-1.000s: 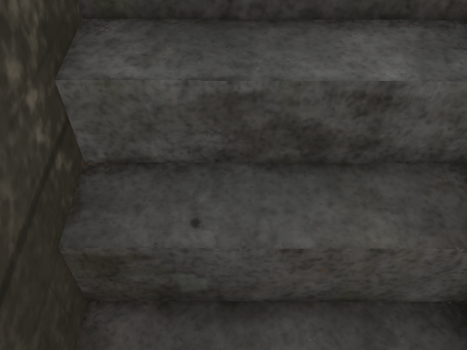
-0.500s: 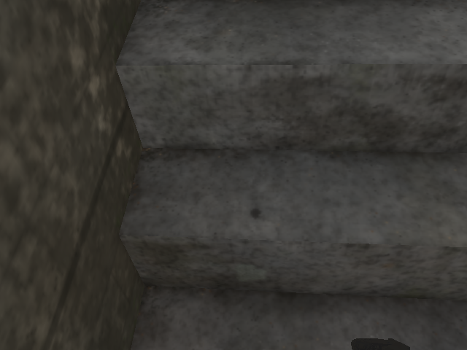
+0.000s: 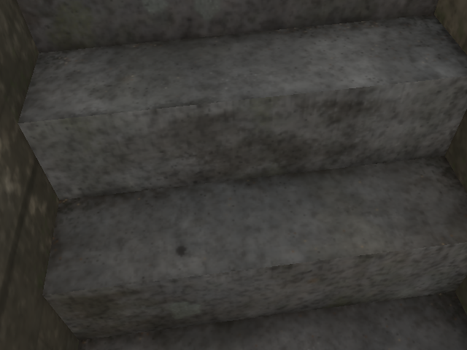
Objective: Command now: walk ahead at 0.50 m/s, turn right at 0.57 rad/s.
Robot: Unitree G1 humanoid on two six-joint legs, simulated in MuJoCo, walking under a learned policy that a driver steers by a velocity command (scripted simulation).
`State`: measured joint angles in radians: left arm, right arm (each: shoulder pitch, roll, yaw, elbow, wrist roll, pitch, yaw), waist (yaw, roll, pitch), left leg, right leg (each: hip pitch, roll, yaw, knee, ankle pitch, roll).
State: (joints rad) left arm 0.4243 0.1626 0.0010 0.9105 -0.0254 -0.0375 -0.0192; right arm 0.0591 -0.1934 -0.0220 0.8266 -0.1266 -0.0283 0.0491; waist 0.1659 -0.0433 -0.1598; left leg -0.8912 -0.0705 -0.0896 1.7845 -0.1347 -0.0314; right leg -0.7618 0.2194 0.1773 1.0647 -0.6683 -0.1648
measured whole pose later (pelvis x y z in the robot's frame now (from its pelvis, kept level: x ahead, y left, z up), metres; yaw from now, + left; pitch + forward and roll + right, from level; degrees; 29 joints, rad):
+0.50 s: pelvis -0.03 +0.06 -0.04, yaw -14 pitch +7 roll +1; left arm 0.43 0.23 -0.04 0.56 0.07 0.13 -0.05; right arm 0.25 -0.21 0.00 0.57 -0.15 0.08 0.03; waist 0.11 -0.03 -0.06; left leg -0.61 -0.09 -0.09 1.56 -0.63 0.00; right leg -0.89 0.24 0.15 1.27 -0.49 -0.06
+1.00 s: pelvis -0.03 -0.01 -0.19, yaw -15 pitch +3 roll +3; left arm 0.26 0.16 -0.02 0.55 0.09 0.10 -0.03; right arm 0.41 -0.25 -0.03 0.83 -0.03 -0.08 -0.04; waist 0.10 0.02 -0.10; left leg 0.23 0.16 0.27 0.27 -0.48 -0.17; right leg -1.09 -0.05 0.19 1.89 -0.53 -0.05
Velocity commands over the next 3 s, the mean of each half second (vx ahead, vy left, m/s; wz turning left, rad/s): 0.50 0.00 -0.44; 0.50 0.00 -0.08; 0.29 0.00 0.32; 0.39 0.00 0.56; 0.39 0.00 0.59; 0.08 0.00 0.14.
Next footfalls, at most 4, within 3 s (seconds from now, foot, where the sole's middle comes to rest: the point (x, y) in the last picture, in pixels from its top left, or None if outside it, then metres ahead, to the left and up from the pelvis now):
0.08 left None -0.07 0.19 -0.65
0.80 left None -0.18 0.24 -0.92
1.08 right None -0.03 -0.28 -0.90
1.44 left None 0.09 -0.07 -0.70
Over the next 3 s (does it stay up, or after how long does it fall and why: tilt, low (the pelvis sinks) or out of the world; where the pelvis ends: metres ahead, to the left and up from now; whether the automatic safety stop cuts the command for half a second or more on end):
stays up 0.17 -0.03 0.07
